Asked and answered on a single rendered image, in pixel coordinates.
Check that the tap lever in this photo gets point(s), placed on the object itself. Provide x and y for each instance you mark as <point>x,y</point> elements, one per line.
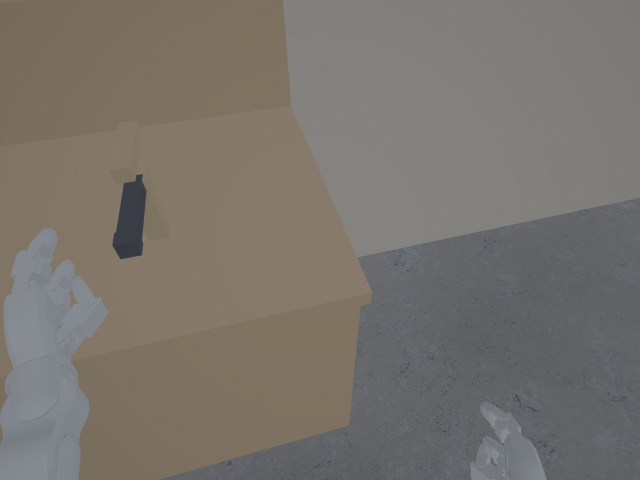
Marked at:
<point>127,240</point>

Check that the left robot forearm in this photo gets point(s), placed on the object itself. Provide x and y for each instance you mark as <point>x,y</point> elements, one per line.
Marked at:
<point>41,421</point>

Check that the counter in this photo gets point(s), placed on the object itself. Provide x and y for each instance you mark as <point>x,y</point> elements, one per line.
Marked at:
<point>236,329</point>

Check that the left robot hand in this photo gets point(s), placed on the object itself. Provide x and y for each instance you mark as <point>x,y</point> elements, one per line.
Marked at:
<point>35,310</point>

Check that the right robot hand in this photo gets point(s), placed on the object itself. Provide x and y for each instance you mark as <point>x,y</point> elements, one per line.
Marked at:
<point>516,460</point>

